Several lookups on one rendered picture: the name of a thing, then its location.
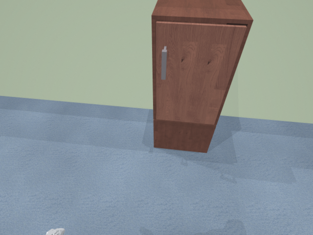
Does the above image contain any handle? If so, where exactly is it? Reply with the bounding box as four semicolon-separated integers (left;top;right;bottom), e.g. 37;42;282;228
161;46;167;80

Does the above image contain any cupboard door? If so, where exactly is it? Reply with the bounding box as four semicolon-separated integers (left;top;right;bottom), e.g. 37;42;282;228
156;21;247;125

